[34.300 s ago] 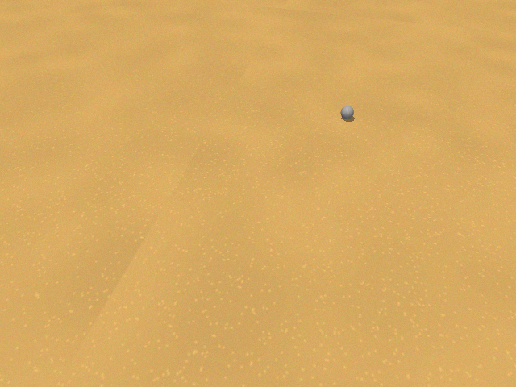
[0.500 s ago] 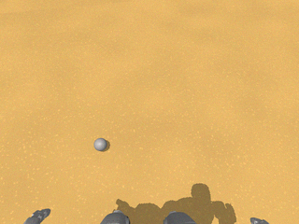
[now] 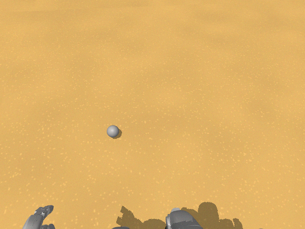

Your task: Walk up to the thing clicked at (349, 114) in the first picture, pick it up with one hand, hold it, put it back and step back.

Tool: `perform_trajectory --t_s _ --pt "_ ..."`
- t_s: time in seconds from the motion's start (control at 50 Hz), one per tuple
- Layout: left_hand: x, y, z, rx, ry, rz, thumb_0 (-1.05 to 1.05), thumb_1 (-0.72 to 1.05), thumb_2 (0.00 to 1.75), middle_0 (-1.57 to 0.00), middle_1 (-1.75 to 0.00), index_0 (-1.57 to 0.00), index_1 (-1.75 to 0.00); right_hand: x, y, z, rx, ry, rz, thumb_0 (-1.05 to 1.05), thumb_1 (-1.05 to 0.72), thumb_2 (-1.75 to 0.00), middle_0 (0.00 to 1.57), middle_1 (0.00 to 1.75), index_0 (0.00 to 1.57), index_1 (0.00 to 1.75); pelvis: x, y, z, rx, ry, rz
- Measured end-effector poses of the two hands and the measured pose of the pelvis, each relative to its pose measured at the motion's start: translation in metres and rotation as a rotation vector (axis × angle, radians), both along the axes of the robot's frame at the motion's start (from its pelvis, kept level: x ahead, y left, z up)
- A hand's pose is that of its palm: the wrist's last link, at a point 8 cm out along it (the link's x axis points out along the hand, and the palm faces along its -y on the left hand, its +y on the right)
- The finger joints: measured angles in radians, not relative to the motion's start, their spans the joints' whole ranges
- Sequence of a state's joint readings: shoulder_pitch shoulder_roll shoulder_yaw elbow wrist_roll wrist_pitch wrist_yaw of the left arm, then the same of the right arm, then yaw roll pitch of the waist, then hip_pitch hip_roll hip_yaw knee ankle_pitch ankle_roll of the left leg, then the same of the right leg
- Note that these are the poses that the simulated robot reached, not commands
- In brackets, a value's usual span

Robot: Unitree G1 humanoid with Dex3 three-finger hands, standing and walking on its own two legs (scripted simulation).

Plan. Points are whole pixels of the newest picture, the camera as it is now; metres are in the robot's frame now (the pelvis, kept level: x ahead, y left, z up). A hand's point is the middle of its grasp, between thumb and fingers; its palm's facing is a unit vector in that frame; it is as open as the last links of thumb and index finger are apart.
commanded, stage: step back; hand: left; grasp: from above
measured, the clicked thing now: (112, 131) +0.78 +0.27 -0.71
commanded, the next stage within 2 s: none
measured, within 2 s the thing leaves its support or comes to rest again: neither
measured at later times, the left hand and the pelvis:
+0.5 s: hand out of the picture -0.08 +0.23 -0.13, palm faces -0.04 -0.90 -0.44, open 7.4 cm; pelvis -0.17 -0.03 +0.00, yaw -2 degrees
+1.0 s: hand out of the picture -0.27 +0.23 -0.14, palm faces -0.06 -0.91 -0.42, open 7.4 cm; pelvis -0.35 -0.04 +0.00, yaw -3 degrees
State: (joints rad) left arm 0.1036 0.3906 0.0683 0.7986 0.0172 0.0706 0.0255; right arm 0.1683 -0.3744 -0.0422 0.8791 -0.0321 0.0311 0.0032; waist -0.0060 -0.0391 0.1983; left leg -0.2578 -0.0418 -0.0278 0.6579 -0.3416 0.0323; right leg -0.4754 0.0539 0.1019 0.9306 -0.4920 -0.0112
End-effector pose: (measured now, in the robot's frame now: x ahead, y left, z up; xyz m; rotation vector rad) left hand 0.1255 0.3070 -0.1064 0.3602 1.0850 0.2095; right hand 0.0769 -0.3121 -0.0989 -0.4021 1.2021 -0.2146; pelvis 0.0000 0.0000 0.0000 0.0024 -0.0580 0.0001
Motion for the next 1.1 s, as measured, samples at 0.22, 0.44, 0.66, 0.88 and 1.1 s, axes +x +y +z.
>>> perform_trajectory --t_s 0.22,0.44,0.66,0.88,1.1 --pt "-0.105 -0.008 -0.003 0.004 0.113 0.002 0.01 0.91 0.90 -0.21 -0.30 -0.20 -0.30 -0.037 -0.010 0.014 -0.001 -0.136 0.003 0.00 -0.90 -0.90 0.21 0.30 0.20 0.30 -0.071 -0.014 0.004 -0.018 0.012 -0.066" --pt "-0.203 -0.035 0.015 0.042 0.128 0.010 0.01 0.91 0.90 -0.21 -0.30 -0.20 -0.30 -0.129 -0.041 -0.009 0.040 -0.093 -0.054 0.00 -0.91 -0.90 0.21 0.30 0.20 0.30 -0.148 -0.034 0.003 0.022 0.010 -0.065" --pt "-0.231 -0.010 0.007 0.055 -0.031 -0.002 0.01 0.90 0.90 -0.21 -0.30 -0.20 -0.30 -0.238 -0.024 -0.020 0.004 0.061 -0.006 0.00 -0.91 -0.90 0.20 0.30 0.20 0.30 -0.231 -0.019 -0.010 0.037 0.005 0.027" --pt "-0.326 -0.019 0.005 0.022 0.052 0.003 0.01 0.91 0.90 -0.21 -0.30 -0.20 -0.30 -0.288 -0.019 0.000 0.021 -0.056 0.008 0.00 -0.90 -0.90 0.21 0.30 0.20 0.30 -0.307 -0.025 0.002 -0.011 0.017 -0.027" --pt "-0.442 -0.038 0.015 0.041 0.118 0.032 0.01 0.90 0.90 -0.21 -0.30 -0.20 -0.30 -0.359 -0.038 -0.012 0.060 -0.073 -0.028 0.00 -0.91 -0.90 0.21 0.30 0.20 0.30 -0.376 -0.038 0.005 0.020 0.003 -0.044"
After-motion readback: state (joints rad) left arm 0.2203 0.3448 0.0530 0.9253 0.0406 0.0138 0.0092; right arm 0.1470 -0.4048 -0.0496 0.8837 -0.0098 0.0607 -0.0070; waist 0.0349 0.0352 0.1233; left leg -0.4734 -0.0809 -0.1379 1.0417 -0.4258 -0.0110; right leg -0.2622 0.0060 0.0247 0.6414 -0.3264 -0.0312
